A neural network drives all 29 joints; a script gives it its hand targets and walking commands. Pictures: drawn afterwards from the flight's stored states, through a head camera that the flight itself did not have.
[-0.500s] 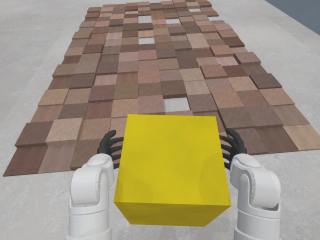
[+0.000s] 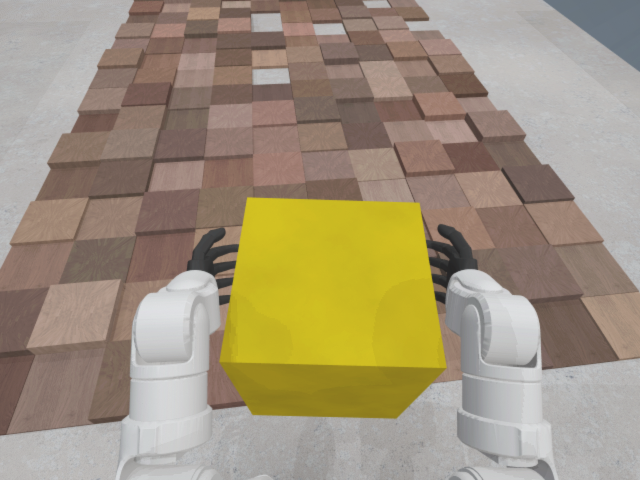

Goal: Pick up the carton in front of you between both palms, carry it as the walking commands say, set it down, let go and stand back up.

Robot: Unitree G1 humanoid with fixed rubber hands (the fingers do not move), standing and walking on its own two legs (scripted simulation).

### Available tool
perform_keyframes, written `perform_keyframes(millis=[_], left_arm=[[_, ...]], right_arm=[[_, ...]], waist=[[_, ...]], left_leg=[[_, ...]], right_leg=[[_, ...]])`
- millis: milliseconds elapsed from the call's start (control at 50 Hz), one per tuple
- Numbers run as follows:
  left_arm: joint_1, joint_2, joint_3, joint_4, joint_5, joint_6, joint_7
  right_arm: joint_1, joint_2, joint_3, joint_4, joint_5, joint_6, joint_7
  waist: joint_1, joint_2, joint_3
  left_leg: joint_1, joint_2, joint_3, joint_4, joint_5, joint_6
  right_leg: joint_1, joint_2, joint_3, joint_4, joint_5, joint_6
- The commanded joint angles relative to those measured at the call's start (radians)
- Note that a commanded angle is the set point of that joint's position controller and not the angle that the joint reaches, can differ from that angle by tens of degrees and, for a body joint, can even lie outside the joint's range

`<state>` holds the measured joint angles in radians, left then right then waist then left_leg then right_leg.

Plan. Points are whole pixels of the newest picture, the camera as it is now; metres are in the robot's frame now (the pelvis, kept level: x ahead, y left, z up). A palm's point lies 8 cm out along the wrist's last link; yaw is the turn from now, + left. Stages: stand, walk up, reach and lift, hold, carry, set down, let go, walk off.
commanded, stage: carry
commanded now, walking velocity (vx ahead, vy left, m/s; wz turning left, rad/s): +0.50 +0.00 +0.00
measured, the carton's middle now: (328, 318) +0.32 +0.00 +0.01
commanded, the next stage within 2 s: none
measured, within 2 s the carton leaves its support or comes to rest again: neither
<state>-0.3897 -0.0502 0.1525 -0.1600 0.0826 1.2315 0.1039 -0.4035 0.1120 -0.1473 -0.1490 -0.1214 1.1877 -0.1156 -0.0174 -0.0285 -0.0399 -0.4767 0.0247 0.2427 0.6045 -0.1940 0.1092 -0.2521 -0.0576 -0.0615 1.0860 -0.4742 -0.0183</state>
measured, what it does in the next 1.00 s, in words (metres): walks ahead: right foot, then left foot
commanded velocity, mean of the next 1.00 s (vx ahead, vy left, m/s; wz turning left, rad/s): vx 0.50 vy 0.00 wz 0.00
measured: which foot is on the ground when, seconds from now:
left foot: down 0.00-0.40, up 0.42-0.72, down 0.74-1.00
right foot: up 0.00-0.32, down 0.34-0.74, up 0.76-1.00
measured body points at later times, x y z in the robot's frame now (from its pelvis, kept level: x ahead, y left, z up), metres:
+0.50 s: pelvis +0.31 -0.03 +0.01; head +0.40 -0.03 +0.45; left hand +0.70 +0.15 +0.13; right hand +0.73 -0.16 +0.13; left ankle +0.19 +0.08 -0.60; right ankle +0.33 -0.11 -0.72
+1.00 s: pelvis +0.64 +0.03 +0.03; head +0.74 +0.04 +0.46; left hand +1.05 +0.15 +0.13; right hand +1.03 -0.15 +0.14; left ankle +0.63 +0.08 -0.72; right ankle +0.65 -0.11 -0.60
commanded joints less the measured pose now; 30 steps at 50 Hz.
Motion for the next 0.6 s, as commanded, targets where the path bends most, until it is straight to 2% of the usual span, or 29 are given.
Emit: perform_keyframes(millis=[0,20,40,80,160,260,300,320,340,360,380,400,420,440,460,480,500,540,580], left_arm=[[-0.729,-0.972,-0.721,-0.051,-0.45,-0.037,-0.238],[-0.769,-1.003,-0.719,-0.045,-0.457,-0.05,-0.233],[-0.806,-1.022,-0.716,-0.042,-0.458,-0.062,-0.226],[-0.851,-1.038,-0.704,-0.028,-0.452,-0.082,-0.209],[-0.933,-1.008,-0.672,-0.006,-0.427,-0.102,-0.17],[-1.009,-0.965,-0.636,0.024,-0.421,-0.077,-0.153],[-1.063,-0.948,-0.619,0.012,-0.434,-0.056,-0.155],[-1.075,-0.938,-0.606,0.01,-0.437,-0.044,-0.156],[-1.098,-0.926,-0.591,0.016,-0.433,-0.033,-0.158],[-1.072,-0.907,-0.575,0.039,-0.43,-0.023,-0.161],[-1.031,-0.901,-0.558,0.049,-0.441,-0.009,-0.164],[-1.045,-0.886,-0.557,0.045,-0.448,0.005,-0.166],[-1.087,-0.915,-0.563,0.02,-0.455,0.013,-0.167],[-1.121,-0.933,-0.557,-0.033,-0.47,0.018,-0.168],[-1.174,-0.946,-0.558,-0.094,-0.485,0.026,-0.169],[-1.229,-0.949,-0.561,-0.152,-0.498,0.03,-0.168],[-1.27,-0.963,-0.573,-0.191,-0.519,0.04,-0.168],[-1.287,-0.96,-0.588,-0.219,-0.537,0.058,-0.172],[-1.262,-0.953,-0.597,-0.194,-0.537,0.074,-0.184]], right_arm=[[-0.636,0.909,0.71,-0.031,0.484,0.004,0.263],[-0.708,0.947,0.721,-0.04,0.507,-0.007,0.267],[-0.77,0.972,0.728,-0.044,0.527,-0.017,0.269],[-0.843,0.996,0.73,-0.034,0.558,-0.031,0.272],[-0.924,0.983,0.705,0.015,0.582,-0.043,0.267],[-0.965,0.949,0.651,0.081,0.567,-0.024,0.252],[-1.008,0.937,0.634,0.074,0.562,-0.008,0.242],[-1.027,0.928,0.623,0.067,0.56,0.005,0.236],[-1.043,0.927,0.618,0.065,0.557,0.021,0.231],[-1.078,0.916,0.613,0.062,0.556,0.038,0.228],[-1.062,0.915,0.602,0.071,0.549,0.053,0.224],[-1.052,0.911,0.574,0.078,0.534,0.064,0.217],[-1.084,0.899,0.55,0.054,0.516,0.075,0.209],[-1.117,0.9,0.541,0.023,0.507,0.084,0.201],[-1.136,0.899,0.529,-0.004,0.497,0.089,0.192],[-1.15,0.888,0.518,-0.036,0.479,0.092,0.183],[-1.145,0.876,0.512,-0.054,0.464,0.098,0.173],[-1.116,0.845,0.496,-0.064,0.426,0.105,0.154],[-1.071,0.812,0.488,-0.047,0.378,0.11,0.14]], waist=[[-0.029,0.09,-0.391],[-0.026,0.079,-0.392],[-0.024,0.096,-0.406],[-0.025,0.123,-0.419],[-0.045,0.148,-0.41],[-0.062,0.178,-0.383],[-0.046,0.187,-0.381],[-0.014,0.178,-0.405],[0.022,0.093,-0.465],[0.081,-0.009,-0.542],[0.107,-0.177,-0.621],[0.108,-0.287,-0.659],[0.131,-0.263,-0.657],[0.143,-0.173,-0.596],[0.135,-0.063,-0.542],[0.129,-0.038,-0.529],[0.126,-0.05,-0.523],[0.123,-0.079,-0.514],[0.119,-0.094,-0.496]], left_leg=[[0.629,0.329,-0.54,-0.291,0.115,0.101],[0.576,0.307,-0.469,-0.3,0.15,0.075],[0.555,0.292,-0.418,-0.304,0.169,0.061],[0.55,0.274,-0.351,-0.307,0.204,0.065],[0.627,0.238,-0.271,-0.279,0.336,0.087],[0.664,0.193,-0.181,-0.19,0.517,0.062],[0.664,0.184,-0.146,-0.114,0.646,0.03],[0.625,0.171,-0.112,-0.018,0.715,0.001],[0.533,0.123,-0.059,0.164,0.701,-0.033],[0.284,0.112,-0.097,0.355,0.504,-0.065],[-0.031,0.031,-0.141,0.541,-0.062,-0.081],[-0.307,-0.068,-0.179,0.788,-0.369,-0.102],[-0.406,-0.035,-0.248,0.889,-0.353,-0.083],[-0.445,0.001,-0.27,0.867,-0.334,-0.065],[-0.448,0.023,-0.274,0.795,-0.308,-0.063],[-0.429,0.037,-0.271,0.719,-0.276,-0.063],[-0.411,0.039,-0.254,0.656,-0.259,-0.064],[-0.394,0.017,-0.212,0.545,-0.249,-0.068],[-0.323,-0.004,-0.173,0.355,-0.125,-0.074]], right_leg=[[-0.466,-0.03,0.071,0.225,0.085,-0.036],[-0.436,-0.048,0.071,0.162,0.131,-0.035],[-0.404,-0.046,0.058,0.122,0.156,-0.03],[-0.403,-0.031,0.026,0.053,0.171,-0.02],[-0.482,-0.013,-0.022,-0.137,0.243,-0.011],[-0.413,0.041,-0.088,-0.391,0.367,-0.042],[-0.319,0.074,-0.11,-0.501,0.401,-0.067],[-0.181,0.103,-0.132,-0.568,0.439,-0.077],[0.047,0.12,-0.165,-0.625,0.47,-0.094],[0.381,-0.007,-0.047,-0.561,0.585,-0.147],[0.677,-0.195,0.253,-0.581,0.715,-0.209],[0.84,-0.36,0.532,-0.619,0.937,-0.327],[0.869,-0.356,0.519,-0.583,1.019,-0.36],[0.809,-0.327,0.447,-0.573,1.01,-0.311],[0.738,-0.293,0.38,-0.596,0.906,-0.251],[0.694,-0.274,0.344,-0.61,0.816,-0.212],[0.669,-0.257,0.304,-0.614,0.811,-0.194],[0.634,-0.233,0.235,-0.612,0.893,-0.189],[0.564,-0.183,0.145,-0.608,0.958,-0.176]])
